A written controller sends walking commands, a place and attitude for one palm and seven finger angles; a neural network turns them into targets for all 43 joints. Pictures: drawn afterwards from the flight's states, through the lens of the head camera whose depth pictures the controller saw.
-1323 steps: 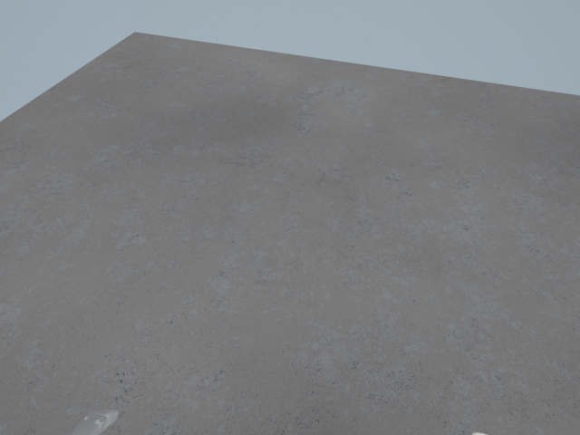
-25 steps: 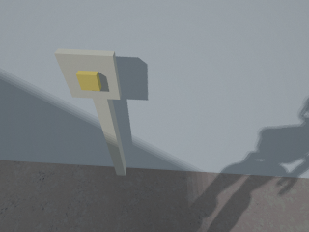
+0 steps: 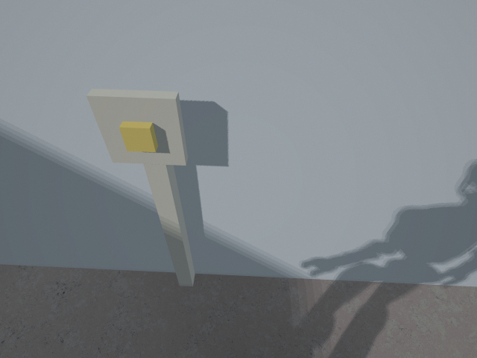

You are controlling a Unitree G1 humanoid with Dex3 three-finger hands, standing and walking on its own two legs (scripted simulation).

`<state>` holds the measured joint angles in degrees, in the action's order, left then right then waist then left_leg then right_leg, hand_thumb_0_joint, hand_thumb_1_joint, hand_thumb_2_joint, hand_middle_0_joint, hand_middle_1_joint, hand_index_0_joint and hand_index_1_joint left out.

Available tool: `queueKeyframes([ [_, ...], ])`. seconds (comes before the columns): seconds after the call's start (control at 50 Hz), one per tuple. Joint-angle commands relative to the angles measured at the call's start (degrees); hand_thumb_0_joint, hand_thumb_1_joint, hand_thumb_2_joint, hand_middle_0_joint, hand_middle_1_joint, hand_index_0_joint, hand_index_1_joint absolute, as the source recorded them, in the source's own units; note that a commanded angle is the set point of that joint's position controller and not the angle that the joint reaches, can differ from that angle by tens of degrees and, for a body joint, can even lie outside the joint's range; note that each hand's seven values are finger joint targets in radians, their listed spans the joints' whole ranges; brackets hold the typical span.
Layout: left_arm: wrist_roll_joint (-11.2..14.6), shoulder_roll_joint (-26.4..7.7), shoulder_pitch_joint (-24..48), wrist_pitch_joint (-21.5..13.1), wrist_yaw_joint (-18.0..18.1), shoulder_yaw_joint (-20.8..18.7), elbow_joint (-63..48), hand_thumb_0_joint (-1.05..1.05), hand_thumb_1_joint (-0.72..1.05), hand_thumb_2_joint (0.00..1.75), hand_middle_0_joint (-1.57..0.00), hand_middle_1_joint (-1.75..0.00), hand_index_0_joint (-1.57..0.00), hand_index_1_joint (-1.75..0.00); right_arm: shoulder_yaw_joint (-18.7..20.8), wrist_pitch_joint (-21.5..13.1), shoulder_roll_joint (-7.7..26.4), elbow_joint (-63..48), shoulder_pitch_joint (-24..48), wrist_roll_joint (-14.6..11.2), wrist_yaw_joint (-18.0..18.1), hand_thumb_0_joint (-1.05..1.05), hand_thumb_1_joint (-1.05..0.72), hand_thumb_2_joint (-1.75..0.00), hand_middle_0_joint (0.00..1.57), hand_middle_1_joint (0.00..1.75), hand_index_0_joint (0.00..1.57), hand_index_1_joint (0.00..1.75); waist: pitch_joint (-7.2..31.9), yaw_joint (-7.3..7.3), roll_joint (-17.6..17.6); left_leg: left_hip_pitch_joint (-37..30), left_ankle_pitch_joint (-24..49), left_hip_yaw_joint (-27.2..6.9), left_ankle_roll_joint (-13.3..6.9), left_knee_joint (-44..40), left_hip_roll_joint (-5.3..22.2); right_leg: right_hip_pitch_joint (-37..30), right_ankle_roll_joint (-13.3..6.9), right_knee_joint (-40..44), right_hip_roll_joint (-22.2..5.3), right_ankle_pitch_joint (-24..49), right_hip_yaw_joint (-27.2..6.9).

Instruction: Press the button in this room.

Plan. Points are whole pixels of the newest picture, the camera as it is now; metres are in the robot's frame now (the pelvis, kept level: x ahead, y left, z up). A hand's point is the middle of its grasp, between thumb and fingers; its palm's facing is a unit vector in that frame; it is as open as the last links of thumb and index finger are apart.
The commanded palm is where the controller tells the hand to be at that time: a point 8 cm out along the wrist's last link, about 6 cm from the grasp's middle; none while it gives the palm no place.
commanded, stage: look again from close up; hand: left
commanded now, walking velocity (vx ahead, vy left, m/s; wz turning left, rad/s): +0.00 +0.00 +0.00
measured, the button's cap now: (139, 136) +0.54 +0.25 +0.08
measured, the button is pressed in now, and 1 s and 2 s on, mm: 0 0 0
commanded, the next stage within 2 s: shuffle to correct the standing spot in 0.18 s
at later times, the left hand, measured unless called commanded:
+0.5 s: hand out of the picture +0.03 +0.22 -0.16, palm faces +0.01 -0.96 -0.28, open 7.4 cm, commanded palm none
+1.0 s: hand out of the picture +0.09 +0.22 -0.19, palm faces +0.05 -0.98 -0.19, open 7.3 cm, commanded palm none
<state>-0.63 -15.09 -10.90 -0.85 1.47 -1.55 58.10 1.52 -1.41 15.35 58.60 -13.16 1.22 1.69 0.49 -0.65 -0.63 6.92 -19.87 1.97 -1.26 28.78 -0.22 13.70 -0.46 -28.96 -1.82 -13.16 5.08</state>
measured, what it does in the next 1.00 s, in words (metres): steps on the spot: left foot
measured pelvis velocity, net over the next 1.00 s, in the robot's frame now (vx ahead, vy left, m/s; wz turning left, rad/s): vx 0.05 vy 0.04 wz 0.04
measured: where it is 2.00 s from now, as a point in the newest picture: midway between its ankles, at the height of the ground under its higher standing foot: outside the picture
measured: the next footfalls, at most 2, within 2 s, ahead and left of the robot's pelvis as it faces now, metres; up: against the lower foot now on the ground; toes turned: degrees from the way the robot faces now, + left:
left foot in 1.00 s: +0.06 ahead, +0.13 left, +0.00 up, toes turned +5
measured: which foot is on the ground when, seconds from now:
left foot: down 0.00-0.88, up 0.90-0.98, down 1.00-1.00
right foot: down 0.00-1.00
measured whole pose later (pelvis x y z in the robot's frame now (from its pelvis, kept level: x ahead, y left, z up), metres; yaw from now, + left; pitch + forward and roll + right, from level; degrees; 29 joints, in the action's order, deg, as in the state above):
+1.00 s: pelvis +0.05 +0.04 -0.01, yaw +2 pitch -4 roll -2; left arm -0.7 -9.2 -13.6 -0.5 2.6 -1.4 59.8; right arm 0.8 0.0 5.9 66.3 -22.3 -0.2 2.3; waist -4.7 -2.1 -0.8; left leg 10.8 -22.5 3.1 -0.7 36.8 1.2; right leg 13.7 -0.4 -33.7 -2.5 -16.0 9.2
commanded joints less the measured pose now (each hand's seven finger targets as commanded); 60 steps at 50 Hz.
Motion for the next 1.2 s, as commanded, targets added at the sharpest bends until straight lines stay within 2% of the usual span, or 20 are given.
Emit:
queueKeyframes([
  [0.0, -0.07, -10.5, 1.5, -1.01, 0.11, -1.7, -3.35, 0.0, 0.9, 0.9, -0.2, -0.3, -0.2, -0.3, 1.59, -0.81, 10.83, -3.86, 2.5, -0.11, 0.08, 0.0, -0.9, -0.9, 0.2, 0.3, 0.2, 0.3, -1.17, 0.94, -0.08, 6.78, 18.11, -5.88, -1.09, -7.66, 6.79, -6.88, -2.67, 3.54, -5.56, 15.6, -6.03],
  [0.26, -0.17, -13.96, 6.7, -0.54, -0.74, -0.86, -3.66, 0.0, 0.9, 0.9, -0.2, -0.3, -0.2, -0.3, 0.74, -0.43, 14.8, -3.76, 7.71, -0.11, -1.12, 0.0, -0.9, -0.9, 0.2, 0.3, 0.2, 0.3, 0.22, 0.89, 0.67, 5.12, 11.85, -6.82, -0.66, -12.4, 7.1, -8.09, -1.36, 8.31, -6.01, 8.39, -6.65],
  [0.38, -0.52, -9.03, -0.08, 0.91, -0.53, 0.34, -1.14, 0.0, 0.9, 0.9, -0.2, -0.3, -0.2, -0.3, -1.39, 1.6, 7.37, -0.78, 1.64, 0.38, -1.67, 0.0, -0.9, -0.9, 0.2, 0.3, 0.2, 0.3, -2.51, 1.43, 4.41, 8.94, -3.85, -3.53, 0.21, -8.91, 3.66, -5.97, -1.61, 12.3, -7.58, -12.12, -10.44],
  [0.46, -0.59, -10.14, -3.26, 1.01, -0.34, -0.7, -0.91, 0.0, 0.9, 0.9, -0.2, -0.3, -0.2, -0.3, -1.37, 1.82, 5.87, 0.55, -2.09, 0.36, -1.52, 0.0, -0.9, -0.9, 0.2, 0.3, 0.2, 0.3, -4.53, 1.32, 7.79, 10.79, -4.46, -0.33, 0.4, -1.96, 1.76, -3.58, -4.77, 16.44, -11.79, -20.09, -15.9],
  [0.52, -0.52, -9.22, -4.46, 0.85, -0.21, -1.18, -0.88, 0.0, 0.9, 0.9, -0.2, -0.3, -0.2, -0.3, -1.12, 1.49, 4.6, 1.59, -5.41, 0.13, -1.37, 0.0, -0.9, -0.9, 0.2, 0.3, 0.2, 0.3, -5.49, 0.58, 6.1, 8.45, -3.22, 0.27, 0.1, -0.91, 2.06, -0.51, -5.77, 15.72, -11.99, -19.31, -15.05],
  [0.56, -0.42, -6.95, -4.44, 0.79, -0.25, -1.05, -0.85, 0.0, 0.9, 0.9, -0.2, -0.3, -0.2, -0.3, -1.14, 0.9, 3.38, 2.84, -8.79, -0.09, -1.3, 0.0, -0.9, -0.9, 0.2, 0.3, 0.2, 0.3, -5.59, -0.34, 2.25, 6.07, -1.69, -1.3, -0.55, -5.34, 2.84, 0.96, -4.74, 10.4, -8.9, -14.87, -10.65],
  [0.62, -0.86, -0.85, -3.6, 0.74, -0.59, 0.34, -1.32, 0.0, 0.9, 0.9, -0.2, -0.3, -0.2, -0.3, -0.09, 0.33, 6.33, 4.35, -13.28, -0.28, -0.53, 0.0, -0.9, -0.9, 0.2, 0.3, 0.2, 0.3, -8.16, -1.5, -12.28, 1.73, 3.4, -14.34, -5.59, -15.25, 12.36, 8.6, -0.94, -7.02, 0.38, -7.88, 1.78],
  [0.66, -0.86, 0.69, -2.4, 0.17, -0.46, 0.8, -1.94, 0.0, 0.9, 0.9, -0.2, -0.3, -0.2, -0.3, -0.24, -0.33, 4.18, 5.55, -16.3, -0.27, 0.21, 0.0, -0.9, -0.9, 0.2, 0.3, 0.2, 0.3, -8.59, -2.17, -10.52, -7.59, 24.55, -16.42, -9.87, -12.81, 14.98, 17.73, -0.98, -15.19, 0.12, -14.92, 0.28],
  [0.7, -0.35, 2.16, -2.65, -0.39, -0.62, 0.62, -1.58, 0.0, 0.9, 0.9, -0.2, -0.3, -0.2, -0.3, -0.52, -0.81, 2.79, 5.66, -16.36, -0.15, 0.53, 0.0, -0.9, -0.9, 0.2, 0.3, 0.2, 0.3, -7.69, -1.6, -6.4, -9.42, 37.01, -13.62, -11.06, -9.29, 15.19, 16.56, -1.52, -14.68, -1.3, -15.52, -0.03],
  [0.8, -0.05, 3.95, -11.59, -0.67, -0.3, -0.25, 1.19, 0.0, 0.9, 0.9, -0.2, -0.3, -0.2, -0.3, -0.8, -1.3, 0.61, 5.22, -13.7, -1.36, 1.36, 0.0, -0.9, -0.9, 0.2, 0.3, 0.2, 0.3, -3.52, 3.2, -2.03, 3.24, 44.88, -4.85, -4.49, -0.05, 9.09, -7.93, -2.27, -0.34, -0.71, 5.95, 0.84],
  [0.82, -0.03, 1.52, -16.4, -0.96, 0.39, -0.89, 2.58, 0.0, 0.9, 0.9, -0.2, -0.3, -0.2, -0.3, -0.84, -1.41, -0.37, 4.63, -13.47, -1.64, 1.47, 0.0, -0.9, -0.9, 0.2, 0.3, 0.2, 0.3, 0.06, 4.7, 2.99, 10.44, 38.02, -3.27, -2.36, 5.54, 6.7, -18.05, -4.37, -0.7, -5.98, 19.65, -6.19],
  [0.84, 0.07, -0.95, -19.64, -1.15, 0.95, -1.38, 3.86, 0.0, 0.9, 0.9, -0.2, -0.3, -0.2, -0.3, -0.78, -1.41, -1.88, 4.37, -13.7, -1.81, 1.38, 0.0, -0.9, -0.9, 0.2, 0.3, 0.2, 0.3, 1.94, 4.86, 7.11, 16.44, 19.25, -0.24, 0.21, 11.86, 2.08, -22.68, -9.64, 0.39, -14.92, 34.33, -14.78],
  [0.86, 0.36, -2.35, -20.05, -1.19, 1.25, -1.25, 4.81, 0.0, 0.9, 0.9, -0.2, -0.3, -0.2, -0.3, -0.57, -0.75, -3.75, 4.67, -13.31, -1.96, 1.63, 0.0, -0.9, -0.9, 0.2, 0.3, 0.2, 0.3, 2.29, 4.18, 7.88, 16.12, -6.8, 0.32, 1.61, 18.46, 0.72, -20.72, -14.78, 4.77, -21.72, 44.7, -17.27],
  [0.88, 0.03, -2.69, -16.37, -1.07, 1.55, -1.46, 4.29, 0.0, 0.9, 0.9, -0.2, -0.3, -0.2, -0.3, -0.01, -0.04, -3.79, 4.41, -11.21, -1.89, 1.89, 0.0, -0.9, -0.9, 0.2, 0.3, 0.2, 0.3, -2.15, 3.03, 7.58, 15.07, -13.13, -2.1, 1.46, 19.82, 2.49, -13.25, -16.19, 5.82, -21.37, 46.23, -15.98],
  [0.92, -0.67, -2.53, -6.32, -0.18, 1.77, -1.41, 1.31, 0.0, 0.9, 0.9, -0.2, -0.3, -0.2, -0.3, 0.58, 1.0, -4.45, 5.04, -11.88, -1.81, 1.23, 0.0, -0.9, -0.9, 0.2, 0.3, 0.2, 0.3, -7.55, -0.29, 9.83, 10.4, -11.44, -2.67, 1.11, 10.93, 5.21, -1.69, -13.18, 5.98, -18.06, 35.28, -9.62],
  [0.94, -0.55, -2.1, -2.99, 0.2, 1.65, -1.23, 0.07, 0.0, 0.9, 0.9, -0.2, -0.3, -0.2, -0.3, 0.6, 0.88, -5.21, 6.1, -14.53, -1.77, 0.86, 0.0, -0.9, -0.9, 0.2, 0.3, 0.2, 0.3, -7.51, -2.1, 9.91, 6.06, -2.47, -1.79, 1.03, 2.15, 5.27, 1.62, -9.87, 3.91, -14.78, 26.85, -6.46],
  [0.96, 0.12, -0.79, -1.81, 0.76, 1.44, -1.11, -0.67, 0.0, 0.9, 0.9, -0.2, -0.3, -0.2, -0.3, 0.53, 0.47, -5.2, 7.37, -17.09, -1.54, 0.73, 0.0, -0.9, -0.9, 0.2, 0.3, 0.2, 0.3, -6.74, -2.45, 5.45, 3.3, 11.13, -2.27, 1.02, -4.86, 5.23, 3.4, -6.33, 0.25, -10.38, 17.59, -4.43],
  [1.0, 0.94, 4.12, -5.29, 1.94, 1.33, -0.48, -0.9, 0.0, 0.9, 0.9, -0.2, -0.3, -0.2, -0.3, 0.74, 0.05, -2.86, 6.21, -13.33, -0.27, 1.23, 0.0, -0.9, -0.9, 0.2, 0.3, 0.2, 0.3, -7.09, 0.69, -7.41, 10.27, 16.71, -11.15, -2.6, -12.49, 13.06, 0.52, -0.29, -2.81, -2.22, -0.08, -0.92],
  [1.06, -0.28, 3.69, -5.66, 2.33, 1.21, -0.24, 0.01, 0.0, 0.9, 0.9, -0.2, -0.3, -0.2, -0.3, 0.86, -0.12, -2.3, 3.73, -6.77, -0.54, 1.01, 0.0, -0.9, -0.9, 0.2, 0.3, 0.2, 0.3, -7.98, 1.92, -7.2, 12.7, 19.21, -9.71, -3.5, -13.35, 13.32, -3.02, 0.17, -3.12, -2.52, -0.59, -2.16],
  [1.18, -0.33, 2.27, -7.43, 0.93, 1.17, 0.15, 1.44, 0.0, 0.9, 0.9, -0.2, -0.3, -0.2, -0.3, 1.16, -0.48, -0.76, 3.48, -6.26, -0.83, 0.99, 0.0, -0.9, -0.9, 0.2, 0.3, 0.2, 0.3, -1.8, 0.74, 0.29, 1.77, 28.88, -3.66, -1.09, -8.51, 9.3, -4.57, -0.39, 3.38, -4.56, 13.24, -3.69],
])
